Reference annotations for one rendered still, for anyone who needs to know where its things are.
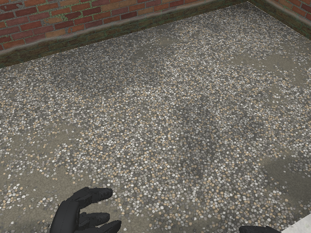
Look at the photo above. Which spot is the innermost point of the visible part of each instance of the robot left hand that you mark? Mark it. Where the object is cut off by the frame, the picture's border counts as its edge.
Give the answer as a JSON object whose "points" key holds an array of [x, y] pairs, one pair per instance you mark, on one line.
{"points": [[68, 219]]}

